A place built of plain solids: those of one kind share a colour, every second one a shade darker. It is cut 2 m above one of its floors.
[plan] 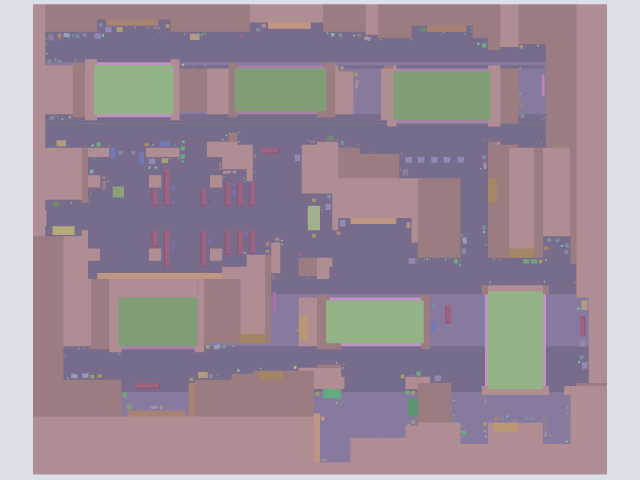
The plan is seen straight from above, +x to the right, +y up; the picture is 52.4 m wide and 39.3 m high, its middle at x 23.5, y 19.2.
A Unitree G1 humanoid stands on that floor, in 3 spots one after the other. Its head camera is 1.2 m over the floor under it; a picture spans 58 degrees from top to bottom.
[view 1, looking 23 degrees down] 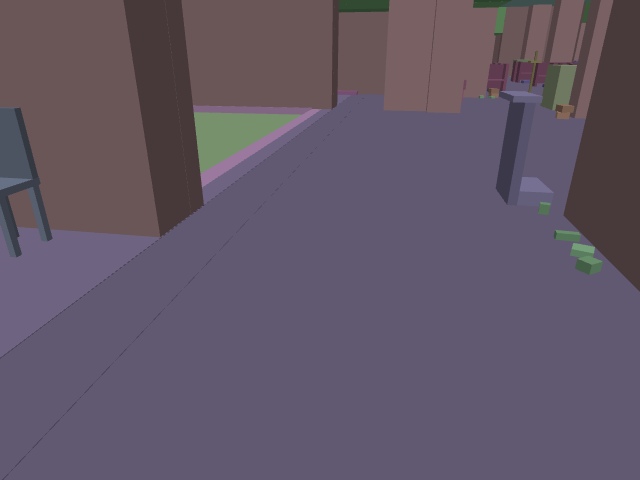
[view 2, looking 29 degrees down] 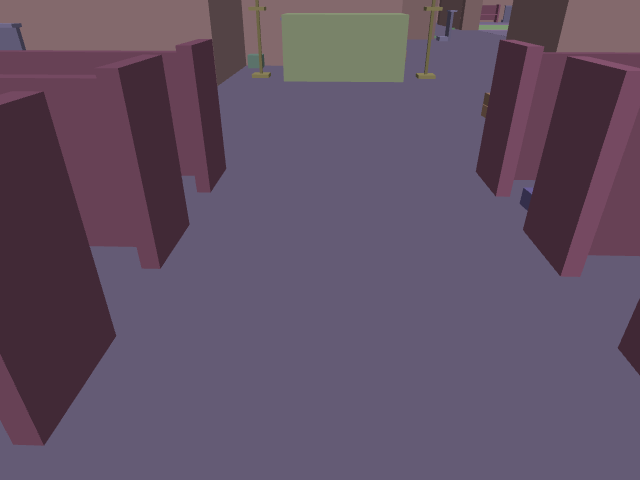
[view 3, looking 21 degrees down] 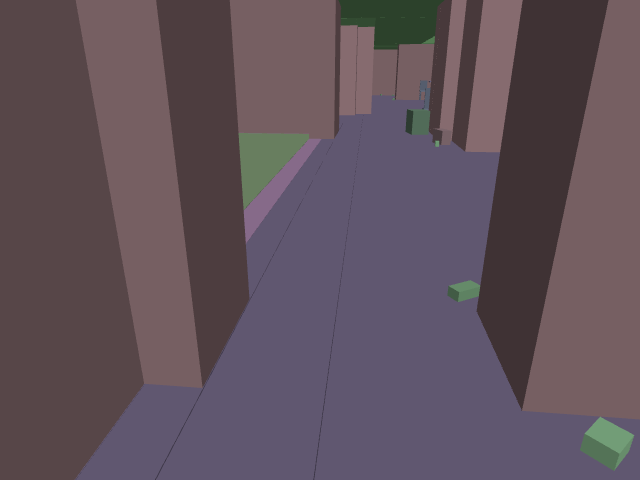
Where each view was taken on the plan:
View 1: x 35.12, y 16.38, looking -170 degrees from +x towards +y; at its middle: floor_strip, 3.07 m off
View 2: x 14.88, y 21.12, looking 2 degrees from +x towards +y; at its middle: floor_strip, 2.48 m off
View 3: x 14.62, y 28.62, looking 6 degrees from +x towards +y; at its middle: floor_strip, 3.35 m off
